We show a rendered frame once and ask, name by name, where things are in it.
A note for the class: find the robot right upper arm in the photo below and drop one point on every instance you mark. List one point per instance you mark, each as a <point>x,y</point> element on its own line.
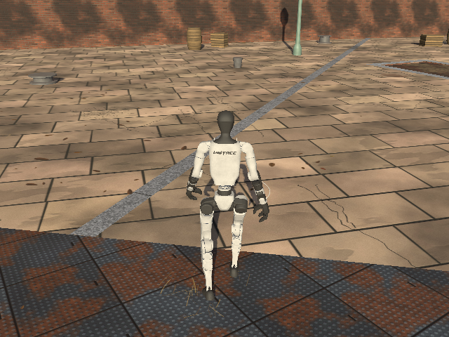
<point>250,160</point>

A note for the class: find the right robot hand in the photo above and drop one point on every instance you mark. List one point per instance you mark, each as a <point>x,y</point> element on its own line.
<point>264,212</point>

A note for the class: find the robot right forearm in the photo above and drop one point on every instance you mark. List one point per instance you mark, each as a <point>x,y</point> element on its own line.
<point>259,190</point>

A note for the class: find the robot left forearm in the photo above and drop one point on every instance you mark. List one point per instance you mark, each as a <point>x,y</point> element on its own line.
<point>192,181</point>

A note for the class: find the robot torso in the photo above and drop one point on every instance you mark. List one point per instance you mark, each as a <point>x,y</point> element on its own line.
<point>224,169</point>

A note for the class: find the robot left upper arm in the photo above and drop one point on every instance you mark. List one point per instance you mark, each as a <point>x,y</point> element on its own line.
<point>199,158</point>

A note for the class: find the robot left foot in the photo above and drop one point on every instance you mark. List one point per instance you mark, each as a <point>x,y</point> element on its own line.
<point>208,294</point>

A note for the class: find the left robot hand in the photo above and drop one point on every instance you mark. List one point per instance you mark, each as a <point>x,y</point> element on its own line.
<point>196,190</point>

